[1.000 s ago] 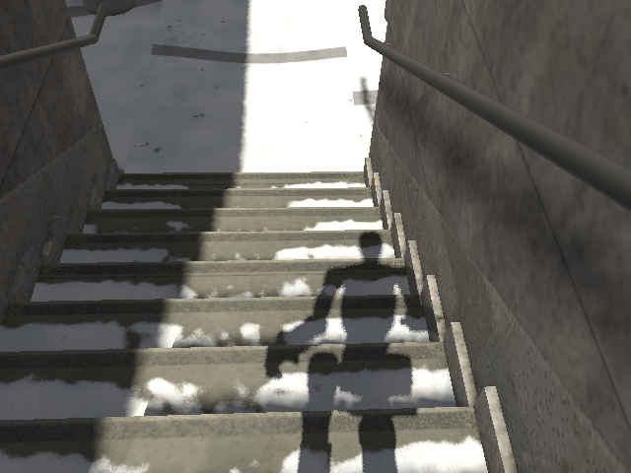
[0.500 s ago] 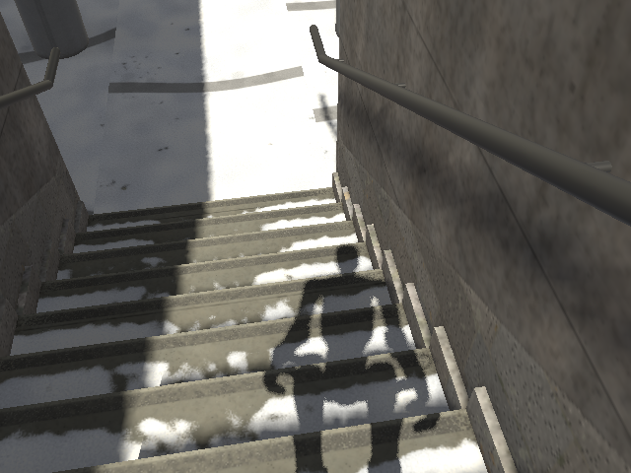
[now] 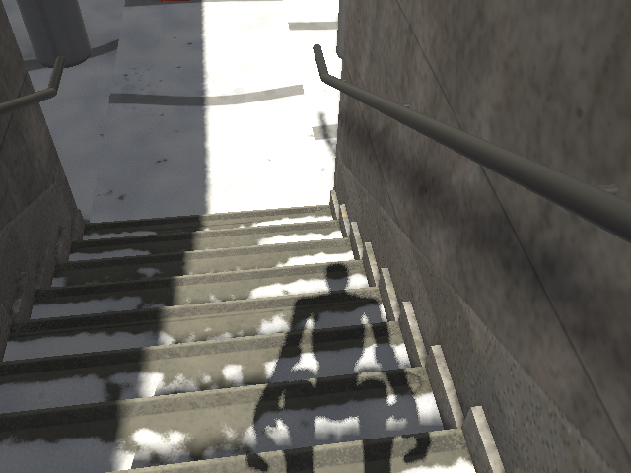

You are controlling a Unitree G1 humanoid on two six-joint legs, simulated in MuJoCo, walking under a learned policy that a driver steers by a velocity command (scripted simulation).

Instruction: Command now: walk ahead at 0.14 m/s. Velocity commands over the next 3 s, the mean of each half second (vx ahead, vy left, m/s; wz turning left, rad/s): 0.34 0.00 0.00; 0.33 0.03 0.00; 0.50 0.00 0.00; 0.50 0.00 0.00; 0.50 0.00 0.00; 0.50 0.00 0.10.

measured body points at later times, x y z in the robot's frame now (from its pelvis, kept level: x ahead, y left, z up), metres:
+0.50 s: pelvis +0.15 -0.04 -0.05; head +0.16 -0.05 +0.40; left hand +0.31 +0.19 -0.17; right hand +0.00 -0.26 -0.19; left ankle -0.03 +0.04 -0.74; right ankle +0.31 -0.20 -0.76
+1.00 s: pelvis +0.33 -0.04 -0.18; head +0.34 -0.05 +0.27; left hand +0.28 +0.23 -0.31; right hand +0.42 -0.28 -0.33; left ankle +0.36 +0.09 -0.84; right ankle +0.33 -0.18 -0.89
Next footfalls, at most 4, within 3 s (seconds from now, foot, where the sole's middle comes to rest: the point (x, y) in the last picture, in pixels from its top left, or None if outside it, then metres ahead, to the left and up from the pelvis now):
0.62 right None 0.37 -0.19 -0.93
1.08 left None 0.36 0.09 -0.93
1.52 right None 0.63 -0.02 -1.08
2.00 left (240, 418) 0.89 0.22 -1.24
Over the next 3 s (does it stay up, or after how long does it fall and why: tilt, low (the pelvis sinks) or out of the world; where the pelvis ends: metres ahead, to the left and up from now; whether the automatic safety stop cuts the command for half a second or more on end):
stays up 1.27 0.11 -0.67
